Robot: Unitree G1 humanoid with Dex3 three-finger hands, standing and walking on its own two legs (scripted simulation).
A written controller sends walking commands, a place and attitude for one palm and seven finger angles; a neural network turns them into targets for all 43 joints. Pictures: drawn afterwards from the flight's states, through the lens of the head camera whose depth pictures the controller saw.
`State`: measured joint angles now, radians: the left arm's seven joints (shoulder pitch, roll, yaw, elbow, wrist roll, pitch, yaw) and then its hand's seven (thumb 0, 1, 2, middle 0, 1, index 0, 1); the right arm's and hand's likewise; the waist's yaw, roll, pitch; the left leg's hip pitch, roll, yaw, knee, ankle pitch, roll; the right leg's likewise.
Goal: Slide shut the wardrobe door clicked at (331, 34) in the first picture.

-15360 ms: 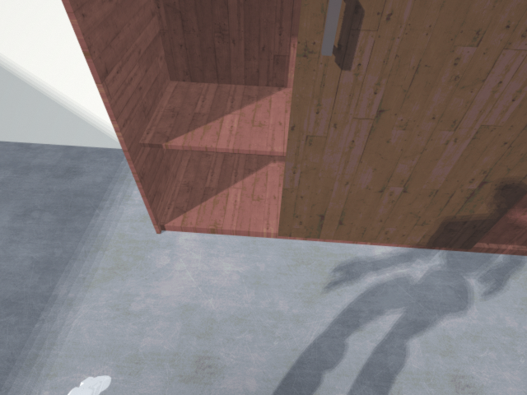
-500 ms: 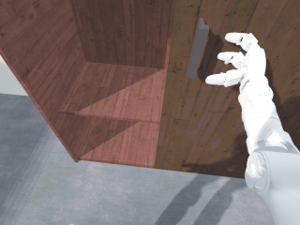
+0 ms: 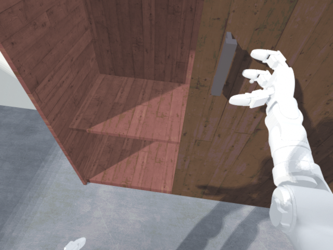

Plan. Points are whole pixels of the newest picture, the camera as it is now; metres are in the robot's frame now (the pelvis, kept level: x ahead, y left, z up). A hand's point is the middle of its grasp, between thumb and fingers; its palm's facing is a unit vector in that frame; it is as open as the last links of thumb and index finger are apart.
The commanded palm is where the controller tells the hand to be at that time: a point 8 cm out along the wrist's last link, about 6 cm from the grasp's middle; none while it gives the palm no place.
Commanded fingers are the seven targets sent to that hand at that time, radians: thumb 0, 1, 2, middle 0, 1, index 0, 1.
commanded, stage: move the hooked fingers beside the handle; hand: right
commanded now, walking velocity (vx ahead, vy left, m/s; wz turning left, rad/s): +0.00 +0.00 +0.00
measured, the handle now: (222, 64) +0.51 -0.07 +0.20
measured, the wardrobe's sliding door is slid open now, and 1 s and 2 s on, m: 0.54 0.54 0.54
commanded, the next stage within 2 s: feel for the door with the fingertips in 0.86 s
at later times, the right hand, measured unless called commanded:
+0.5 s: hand (254, 80) +0.46 -0.14 +0.20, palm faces +0.06 +1.00 +0.02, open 14.0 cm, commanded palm +0.43 -0.19 +0.20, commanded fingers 0.00 0.50 -0.30 0.30 1.20 0.30 1.20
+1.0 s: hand (259, 80) +0.45 -0.15 +0.21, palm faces +0.05 +1.00 +0.02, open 14.0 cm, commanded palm +0.43 -0.19 +0.20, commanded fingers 0.00 0.50 -0.30 0.30 1.20 0.30 1.20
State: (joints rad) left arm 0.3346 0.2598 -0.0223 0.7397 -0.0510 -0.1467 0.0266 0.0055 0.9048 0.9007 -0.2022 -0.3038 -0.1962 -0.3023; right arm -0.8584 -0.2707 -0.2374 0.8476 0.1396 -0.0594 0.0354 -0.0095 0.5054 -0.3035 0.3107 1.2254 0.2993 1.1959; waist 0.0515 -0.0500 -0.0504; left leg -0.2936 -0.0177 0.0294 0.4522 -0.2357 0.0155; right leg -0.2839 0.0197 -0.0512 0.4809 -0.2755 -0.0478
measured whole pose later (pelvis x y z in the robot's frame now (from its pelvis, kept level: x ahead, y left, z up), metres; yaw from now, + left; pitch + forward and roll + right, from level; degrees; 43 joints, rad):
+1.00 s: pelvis +0.00 +0.00 +0.00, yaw -1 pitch +3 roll +1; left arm 0.29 0.27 -0.03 0.73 -0.06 -0.12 0.05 0.01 0.90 0.90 -0.20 -0.30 -0.20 -0.30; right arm -0.82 -0.28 -0.23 0.73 0.17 0.06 0.06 -0.01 0.51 -0.30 0.30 1.20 0.30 1.20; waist 0.04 -0.05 -0.04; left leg -0.23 -0.02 0.04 0.41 -0.23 0.02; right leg -0.23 0.02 -0.04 0.45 -0.27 -0.05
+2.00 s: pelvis -0.01 +0.00 +0.00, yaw +0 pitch +4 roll +1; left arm 0.34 0.26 -0.02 0.78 -0.04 -0.17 0.03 0.01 0.90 0.90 -0.20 -0.30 -0.20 -0.30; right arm -0.94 -0.25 -0.22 0.90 0.14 -0.02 -0.01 -0.01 0.50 -0.30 0.34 1.24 0.32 1.22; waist 0.06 -0.05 -0.04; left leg -0.27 -0.02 0.03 0.43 -0.21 0.02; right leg -0.27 0.02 -0.05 0.46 -0.25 -0.05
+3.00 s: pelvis +0.00 +0.01 +0.00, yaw +0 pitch +3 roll +1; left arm 0.30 0.24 -0.02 0.75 -0.04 -0.13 0.02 0.01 0.91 0.90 -0.20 -0.30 -0.20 -0.30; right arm -0.88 -0.15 -0.17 0.74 0.13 0.08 -0.09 -0.01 0.51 -0.30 0.30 1.20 0.30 1.20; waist 0.05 -0.05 -0.04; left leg -0.25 -0.02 0.02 0.41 -0.22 0.02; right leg -0.23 0.01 -0.05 0.44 -0.26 -0.04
